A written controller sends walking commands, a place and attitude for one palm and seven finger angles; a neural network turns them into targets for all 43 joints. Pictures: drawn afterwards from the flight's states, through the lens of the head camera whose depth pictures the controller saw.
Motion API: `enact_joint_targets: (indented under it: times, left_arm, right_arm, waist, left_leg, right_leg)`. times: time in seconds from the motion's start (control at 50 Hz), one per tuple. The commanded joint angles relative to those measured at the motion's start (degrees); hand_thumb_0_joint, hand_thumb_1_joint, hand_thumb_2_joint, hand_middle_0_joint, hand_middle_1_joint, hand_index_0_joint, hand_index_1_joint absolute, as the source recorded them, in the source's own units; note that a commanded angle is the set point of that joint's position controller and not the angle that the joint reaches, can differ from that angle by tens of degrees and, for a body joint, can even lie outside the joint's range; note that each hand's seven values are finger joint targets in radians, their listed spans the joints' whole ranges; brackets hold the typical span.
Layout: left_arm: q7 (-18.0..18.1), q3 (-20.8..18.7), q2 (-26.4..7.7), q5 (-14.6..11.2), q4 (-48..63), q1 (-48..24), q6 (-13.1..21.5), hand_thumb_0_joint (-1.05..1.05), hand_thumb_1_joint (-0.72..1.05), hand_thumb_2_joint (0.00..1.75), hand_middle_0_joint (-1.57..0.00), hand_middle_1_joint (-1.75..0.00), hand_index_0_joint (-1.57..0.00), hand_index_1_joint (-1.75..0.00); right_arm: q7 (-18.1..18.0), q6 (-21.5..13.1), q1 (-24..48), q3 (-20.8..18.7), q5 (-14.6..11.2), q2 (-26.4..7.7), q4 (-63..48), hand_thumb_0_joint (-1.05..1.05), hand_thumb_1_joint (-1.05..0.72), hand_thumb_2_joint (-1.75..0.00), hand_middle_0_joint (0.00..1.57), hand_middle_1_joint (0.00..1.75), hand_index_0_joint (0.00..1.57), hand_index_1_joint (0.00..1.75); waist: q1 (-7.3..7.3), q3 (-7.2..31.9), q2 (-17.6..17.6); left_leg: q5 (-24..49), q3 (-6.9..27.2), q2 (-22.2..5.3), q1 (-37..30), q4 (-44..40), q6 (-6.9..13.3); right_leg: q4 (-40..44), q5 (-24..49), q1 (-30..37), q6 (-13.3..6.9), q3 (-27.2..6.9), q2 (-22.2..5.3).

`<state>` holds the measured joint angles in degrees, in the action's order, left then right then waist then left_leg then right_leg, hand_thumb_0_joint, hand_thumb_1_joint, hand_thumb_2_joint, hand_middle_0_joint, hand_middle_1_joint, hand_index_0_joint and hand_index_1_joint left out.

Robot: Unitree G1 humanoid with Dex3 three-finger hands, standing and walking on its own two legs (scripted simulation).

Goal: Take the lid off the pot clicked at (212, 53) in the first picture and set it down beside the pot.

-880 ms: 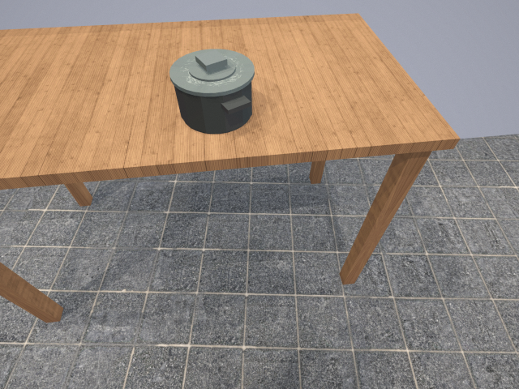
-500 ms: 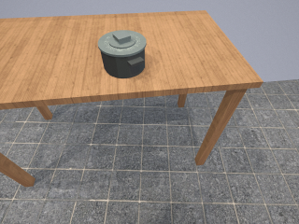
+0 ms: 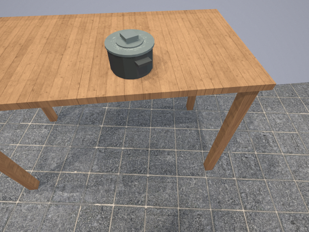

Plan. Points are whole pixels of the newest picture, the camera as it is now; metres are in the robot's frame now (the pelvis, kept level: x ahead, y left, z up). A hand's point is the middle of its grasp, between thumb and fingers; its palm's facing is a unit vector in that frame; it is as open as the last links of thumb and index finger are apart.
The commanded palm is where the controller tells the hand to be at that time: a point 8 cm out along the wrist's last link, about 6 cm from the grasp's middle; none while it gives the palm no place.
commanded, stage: turn to face it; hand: left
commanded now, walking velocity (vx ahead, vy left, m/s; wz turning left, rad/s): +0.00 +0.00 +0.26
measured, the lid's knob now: (129, 35) +0.68 +0.13 +0.15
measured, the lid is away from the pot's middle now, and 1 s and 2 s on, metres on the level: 0.00 0.00 0.00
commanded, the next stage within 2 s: take the last steps up to it in 0.26 s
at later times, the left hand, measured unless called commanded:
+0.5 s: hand out of the picture +0.03 +0.19 -0.17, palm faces +0.12 -0.96 -0.26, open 7.4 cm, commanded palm none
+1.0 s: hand out of the picture +0.02 +0.12 -0.18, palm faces +0.17 -0.97 -0.16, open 7.4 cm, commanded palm none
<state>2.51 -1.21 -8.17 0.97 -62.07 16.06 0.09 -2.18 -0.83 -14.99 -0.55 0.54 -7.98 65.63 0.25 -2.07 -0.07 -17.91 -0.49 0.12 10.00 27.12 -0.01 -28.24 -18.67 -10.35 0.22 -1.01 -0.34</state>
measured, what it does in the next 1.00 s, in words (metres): walks ahead: left foot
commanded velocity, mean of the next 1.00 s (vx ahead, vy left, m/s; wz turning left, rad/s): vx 0.15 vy -0.05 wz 0.07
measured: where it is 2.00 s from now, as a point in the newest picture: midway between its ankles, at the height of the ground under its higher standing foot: outside the picture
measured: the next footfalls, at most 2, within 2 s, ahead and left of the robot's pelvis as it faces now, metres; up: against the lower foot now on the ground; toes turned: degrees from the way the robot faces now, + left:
left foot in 0.90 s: +0.18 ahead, +0.10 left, +0.00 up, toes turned +12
right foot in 1.20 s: +0.27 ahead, -0.18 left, +0.00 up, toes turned +3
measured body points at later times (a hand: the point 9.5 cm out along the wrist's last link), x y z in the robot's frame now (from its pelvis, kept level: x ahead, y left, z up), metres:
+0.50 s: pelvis -0.01 -0.02 +0.00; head +0.02 -0.02 +0.44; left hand +0.02 +0.24 -0.15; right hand +0.04 -0.25 -0.16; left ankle -0.04 +0.12 -0.74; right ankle -0.06 -0.13 -0.71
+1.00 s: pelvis +0.12 -0.03 -0.01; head +0.15 -0.01 +0.43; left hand +0.01 +0.18 -0.17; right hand +0.22 -0.24 -0.16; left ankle +0.14 +0.09 -0.74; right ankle +0.02 -0.13 -0.66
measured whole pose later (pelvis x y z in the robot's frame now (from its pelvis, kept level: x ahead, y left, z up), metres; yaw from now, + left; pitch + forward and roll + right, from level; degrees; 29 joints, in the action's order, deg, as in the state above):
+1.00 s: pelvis +0.12 -0.03 -0.01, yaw +5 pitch +0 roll +2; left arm 0.9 -2.3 -8.1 1.1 -63.1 24.6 0.3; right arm -1.0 -3.9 -8.9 -1.3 1.6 -7.2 57.4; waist -1.1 -5.2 3.6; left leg -15.8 -7.3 -1.6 18.3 34.4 1.4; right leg -64.4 -29.8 -18.5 -1.8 0.6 0.1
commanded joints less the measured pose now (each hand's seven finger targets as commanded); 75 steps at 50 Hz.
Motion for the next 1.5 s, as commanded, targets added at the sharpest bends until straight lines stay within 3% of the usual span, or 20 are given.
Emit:
enact_joint_targets:
  times: [0.0,0.24,0.32,0.36,0.44,0.5,0.52,0.54,0.56,0.66,0.78,0.82,0.86,0.88,0.9,1.02,1.14,1.18,1.28,1.48]
  left_arm:
    - [0.3,-1.9,-6.7,-0.2,2.7,3.9,0.1,0.00,0.90,0.90,-0.20,-0.30,-0.20,-0.30]
    - [-0.1,-3.7,-10.2,0.0,8.4,0.2,-0.8,0.00,0.90,0.90,-0.20,-0.30,-0.20,-0.30]
    - [0.0,-3.2,-7.3,-0.1,10.3,-1.4,-1.2,0.00,0.90,0.90,-0.20,-0.30,-0.20,-0.30]
    - [-0.1,-2.9,-6.9,0.0,10.7,-3.0,-1.1,0.00,0.90,0.90,-0.20,-0.30,-0.20,-0.30]
    - [-2.3,-2.5,-6.5,0.2,11.0,-2.2,-0.1,0.00,0.90,0.90,-0.20,-0.30,-0.20,-0.30]
    - [-2.8,-3.1,-8.2,0.3,7.8,6.8,0.8,0.00,0.90,0.90,-0.20,-0.30,-0.20,-0.30]
    - [-2.1,-4.1,-12.4,0.8,6.7,10.9,1.1,0.00,0.90,0.90,-0.20,-0.30,-0.20,-0.30]
    - [-1.8,-4.4,-15.1,0.3,6.7,13.8,1.0,0.00,0.90,0.90,-0.20,-0.30,-0.20,-0.30]
    - [-1.6,-4.2,-13.7,0.1,6.8,12.8,1.7,0.00,0.90,0.90,-0.20,-0.30,-0.20,-0.30]
    - [-1.3,-3.0,-8.7,0.5,6.5,7.8,3.7,0.00,0.90,0.90,-0.20,-0.30,-0.20,-0.30]
    - [-1.0,-2.5,-8.5,0.2,2.4,12.5,3.7,0.00,0.90,0.90,-0.20,-0.30,-0.20,-0.30]
    - [-1.1,-2.4,-8.6,-0.2,2.0,11.2,3.7,0.00,0.90,0.90,-0.20,-0.30,-0.20,-0.30]
    - [-1.2,-2.2,-6.8,-0.6,1.9,12.7,3.6,0.00,0.90,0.90,-0.20,-0.30,-0.20,-0.30]
    - [-1.4,-1.6,-3.9,-0.9,2.5,14.4,3.5,0.00,0.90,0.90,-0.20,-0.30,-0.20,-0.30]
    - [-1.1,-1.5,-4.3,-0.5,4.7,12.0,3.2,0.00,0.90,0.90,-0.20,-0.30,-0.20,-0.30]
    - [-2.9,-2.9,-1.7,0.3,5.5,9.7,0.3,0.00,0.90,0.90,-0.20,-0.30,-0.20,-0.30]
    - [-1.4,-2.3,-5.6,0.7,4.0,12.6,1.3,0.00,0.90,0.90,-0.20,-0.30,-0.20,-0.30]
    - [-1.1,-3.2,-14.1,0.8,6.9,7.8,1.3,0.00,0.90,0.90,-0.20,-0.30,-0.20,-0.30]
    - [0.8,-4.8,-14.0,0.8,7.8,5.6,0.5,0.00,0.90,0.90,-0.20,-0.30,-0.20,-0.30]
    - [0.6,-5.0,-15.3,1.2,13.6,-4.0,-0.8,0.00,0.90,0.90,-0.20,-0.30,-0.20,-0.30]
  right_arm:
    - [-0.5,-0.1,-3.0,-1.9,-0.2,-6.6,-2.8,0.00,-0.90,-0.90,0.20,0.30,0.20,0.30]
    - [0.1,0.7,-2.6,-2.9,0.1,-7.2,-8.1,0.00,-0.90,-0.90,0.20,0.30,0.20,0.30]
    - [0.0,0.4,-4.2,-3.8,0.7,-12.4,-9.0,0.00,-0.90,-0.90,0.20,0.30,0.20,0.30]
    - [-0.3,0.3,-4.9,-3.7,1.2,-12.4,-9.0,0.00,-0.90,-0.90,0.20,0.30,0.20,0.30]
    - [-0.1,-0.1,-1.4,-3.7,1.5,-12.9,-10.2,0.00,-0.90,-0.90,0.20,0.30,0.20,0.30]
    - [0.1,0.1,0.2,-3.5,1.0,-11.0,-10.3,0.00,-0.90,-0.90,0.20,0.30,0.20,0.30]
    - [0.3,0.0,1.1,-2.7,0.4,-7.4,-11.6,0.00,-0.90,-0.90,0.20,0.30,0.20,0.30]
    - [0.9,-0.5,5.2,-2.8,0.8,-7.7,-13.9,0.00,-0.90,-0.90,0.20,0.30,0.20,0.30]
    - [1.2,-0.7,6.7,-3.4,1.1,-9.6,-13.9,0.00,-0.90,-0.90,0.20,0.30,0.20,0.30]
    - [2.4,-0.6,5.1,-3.4,0.7,-6.0,-11.9,0.00,-0.90,-0.90,0.20,0.30,0.20,0.30]
    - [2.5,-2.2,8.7,-2.2,0.2,-3.4,-11.8,0.00,-0.90,-0.90,0.20,0.30,0.20,0.30]
    - [1.8,-2.8,3.1,-2.3,0.2,-4.0,-9.3,0.00,-0.90,-0.90,0.20,0.30,0.20,0.30]
    - [0.6,-3.4,-8.5,-3.7,0.7,-9.3,-5.6,0.00,-0.90,-0.90,0.20,0.30,0.20,0.30]
    - [0.2,-3.4,-14.0,-4.9,1.3,-14.7,-4.5,0.00,-0.90,-0.90,0.20,0.30,0.20,0.30]
    - [0.1,-2.3,-15.6,-5.1,0.7,-17.1,-5.0,0.00,-0.90,-0.90,0.20,0.30,0.20,0.30]
    - [0.1,-3.3,2.3,-3.4,0.9,-8.2,-9.5,0.00,-0.90,-0.90,0.20,0.30,0.20,0.30]
    - [0.3,-1.0,2.4,-2.9,0.1,-7.1,-8.6,0.00,-0.90,-0.90,0.20,0.30,0.20,0.30]
    - [0.8,0.7,-1.3,-2.9,-0.4,-4.6,-9.3,0.00,-0.90,-0.90,0.20,0.30,0.20,0.30]
    - [0.2,1.7,2.3,-4.0,-0.4,-7.5,-10.4,0.00,-0.90,-0.90,0.20,0.30,0.20,0.30]
    - [1.5,1.9,-0.8,-4.1,-0.7,-6.4,-13.0,0.00,-0.90,-0.90,0.20,0.30,0.20,0.30]
  waist:
    - [-0.50,-0.3,-0.3]
    - [0.61,2.3,4.0]
    - [1.26,2.1,-9.8]
    - [2.00,1.7,-9.8]
    - [0.66,0.8,-9.2]
    - [-3.22,0.5,0.0]
    - [-4.87,-2.0,12.8]
    - [-6.73,-4.7,14.7]
    - [-4.96,-5.5,9.1]
    - [-0.38,-5.1,6.5]
    - [-1.81,-1.5,8.6]
    - [1.37,0.3,8.0]
    - [5.87,7.6,2.2]
    - [6.47,10.9,-9.2]
    - [6.80,8.1,-8.0]
    - [-2.56,-2.0,-8.2]
    - [-3.88,1.2,2.4]
    - [-1.18,1.1,10.7]
    - [-3.83,6.0,11.7]
    - [0.90,7.3,12.0]
  left_leg:
    - [19.3,5.4,-5.7,0.8,-1.0,2.5]
    - [14.2,3.8,-2.5,5.3,7.1,1.3]
    - [26.6,23.7,-13.4,1.4,-4.5,9.2]
    - [21.9,28.5,-16.4,-0.1,-8.8,13.2]
    - [-2.9,24.3,-13.2,1.3,-11.9,11.3]
    - [-8.9,13.9,-5.3,13.8,-0.2,5.6]
    - [-12.5,4.5,1.7,27.5,14.9,2.3]
    - [-16.4,0.8,0.7,34.0,26.5,1.3]
    - [-13.1,3.2,-1.9,34.9,33.2,1.5]
    - [-2.5,-1.0,-4.2,28.7,32.1,-0.4]
    - [2.7,-7.4,-0.8,15.3,12.1,0.5]
    - [8.4,-8.9,1.4,4.5,4.8,1.1]
    - [19.9,0.9,-6.8,-16.2,0.9,5.0]
    - [31.9,19.1,-22.1,-24.9,-1.4,12.8]
    - [32.5,26.7,-29.0,-18.6,-5.6,18.5]
    - [7.3,6.3,-16.6,11.3,-15.0,9.4]
    - [5.3,-1.9,-6.1,10.8,3.2,1.5]
    - [-10.3,-3.8,-0.6,10.4,11.4,-1.4]
    - [-16.1,2.4,0.6,22.4,33.6,-2.2]
    - [-0.8,-1.1,1.3,5.4,8.8,-2.4]
  right_leg:
    - [1.2,15.1,-2.0,-1.7,-1.9,-4.7]
    - [-0.1,16.0,-2.9,-5.4,-4.0,-10.3]
    - [-14.5,-3.4,-9.5,0.3,4.4,0.1]
    - [-24.4,-14.7,-14.5,-0.2,0.4,-0.2]
    - [-16.9,-11.5,-13.3,-0.6,-0.3,-1.8]
    - [5.2,-3.3,6.6,-0.7,1.0,-0.4]
    - [14.4,-15.5,13.4,-4.6,-16.2,-11.3]
    - [21.1,-21.1,12.0,-10.9,-29.1,-21.4]
    - [20.6,-20.0,9.4,-13.7,-30.4,-21.3]
    - [14.2,16.1,5.7,-13.4,-10.4,-13.4]
    - [8.6,39.2,8.5,-10.0,-4.7,-10.1]
    - [2.4,43.6,5.8,-8.1,-2.4,-8.1]
    - [-15.0,32.9,-4.6,-4.8,-0.9,-4.9]
    - [-30.8,-0.4,-17.2,-2.3,3.9,1.0]
    - [-43.0,-17.9,-20.5,-2.3,1.5,1.9]
    - [-31.6,-4.2,-13.6,-1.0,0.5,-5.9]
    - [2.3,14.1,1.0,1.6,1.4,-4.8]
    - [9.6,20.2,-5.3,-6.4,-15.7,-20.0]
    - [0.2,61.5,11.1,-14.1,-12.9,-20.6]
    - [-0.3,35.2,-2.2,-8.3,-6.7,-15.8]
